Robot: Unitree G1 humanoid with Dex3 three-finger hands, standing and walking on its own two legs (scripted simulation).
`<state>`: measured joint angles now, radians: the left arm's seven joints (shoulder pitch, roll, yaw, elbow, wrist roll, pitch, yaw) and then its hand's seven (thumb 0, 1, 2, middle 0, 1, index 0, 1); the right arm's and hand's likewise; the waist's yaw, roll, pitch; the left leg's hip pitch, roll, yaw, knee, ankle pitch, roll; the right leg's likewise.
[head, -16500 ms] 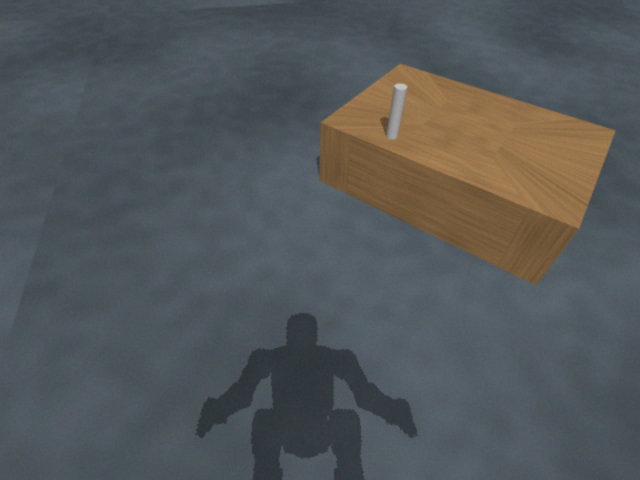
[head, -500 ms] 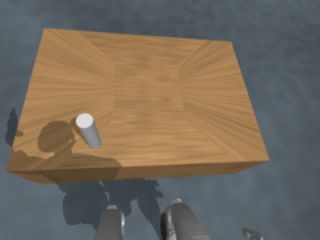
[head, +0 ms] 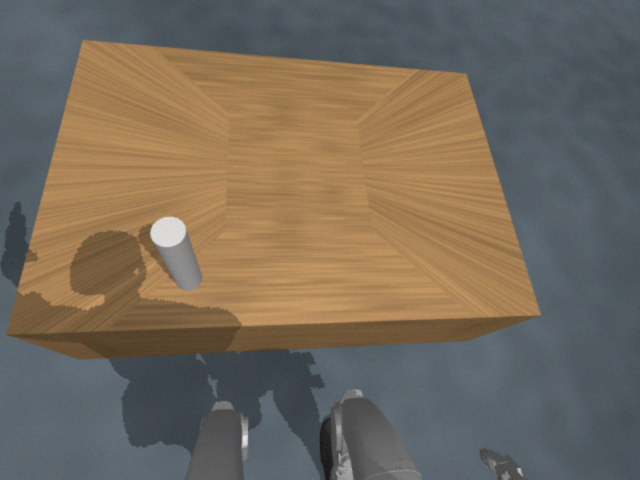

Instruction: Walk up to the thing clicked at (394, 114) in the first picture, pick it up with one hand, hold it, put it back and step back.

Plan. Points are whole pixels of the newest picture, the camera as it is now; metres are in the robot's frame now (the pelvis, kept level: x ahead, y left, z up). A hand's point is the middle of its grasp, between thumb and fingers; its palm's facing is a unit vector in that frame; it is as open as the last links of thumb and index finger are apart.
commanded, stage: go down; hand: left
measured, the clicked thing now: (180, 258) +0.46 +0.18 -0.23
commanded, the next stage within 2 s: none
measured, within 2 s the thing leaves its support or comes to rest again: neither
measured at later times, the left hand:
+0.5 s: hand out of the picture +0.40 +0.39 +0.04, palm faces +0.21 -0.97 -0.06, open 17.1 cm
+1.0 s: hand out of the picture +0.40 +0.39 +0.04, palm faces +0.21 -0.98 -0.04, open 17.1 cm
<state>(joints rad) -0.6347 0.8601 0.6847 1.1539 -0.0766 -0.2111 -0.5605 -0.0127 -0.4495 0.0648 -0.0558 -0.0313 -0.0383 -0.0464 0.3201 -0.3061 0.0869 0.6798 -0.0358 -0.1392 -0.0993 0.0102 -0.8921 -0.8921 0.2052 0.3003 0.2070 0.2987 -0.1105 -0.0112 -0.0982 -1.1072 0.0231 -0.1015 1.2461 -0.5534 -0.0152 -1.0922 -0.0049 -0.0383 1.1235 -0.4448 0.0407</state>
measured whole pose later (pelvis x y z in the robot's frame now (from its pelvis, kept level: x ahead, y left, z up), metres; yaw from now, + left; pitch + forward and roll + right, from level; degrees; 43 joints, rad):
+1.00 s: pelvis +0.00 +0.00 -0.01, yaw +0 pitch +24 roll -5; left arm -0.62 0.85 0.72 1.11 -0.14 -0.26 -0.60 -0.01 -0.43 0.05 -0.05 -0.04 -0.04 -0.05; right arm 0.29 -0.30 0.09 0.68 -0.03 -0.14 -0.12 0.01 -0.90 -0.89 0.21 0.30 0.21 0.30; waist -0.11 -0.01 -0.11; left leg -1.14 0.02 -0.11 1.27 -0.56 -0.02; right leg -1.12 -0.01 -0.04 1.15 -0.45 0.04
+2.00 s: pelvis -0.01 +0.00 -0.01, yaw +0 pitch +25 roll -5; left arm -0.64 0.87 0.77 1.10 -0.19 -0.30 -0.65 -0.01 -0.44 0.04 -0.05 -0.04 -0.05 -0.04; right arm 0.27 -0.31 0.11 0.66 -0.03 -0.15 -0.13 0.01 -0.90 -0.89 0.21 0.30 0.21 0.30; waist -0.11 -0.02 -0.11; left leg -1.17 0.02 -0.11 1.30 -0.56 -0.02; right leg -1.16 -0.01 -0.05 1.18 -0.46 0.04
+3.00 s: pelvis -0.01 +0.00 -0.01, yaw +0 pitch +25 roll -5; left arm -0.66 0.87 0.78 1.09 -0.21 -0.30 -0.67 -0.01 -0.45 0.04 -0.04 -0.05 -0.04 -0.05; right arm 0.27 -0.30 0.12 0.67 -0.02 -0.16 -0.13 0.01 -0.90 -0.89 0.21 0.30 0.21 0.30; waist -0.12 -0.01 -0.11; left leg -1.19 0.02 -0.12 1.31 -0.56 -0.02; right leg -1.17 -0.01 -0.05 1.19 -0.46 0.04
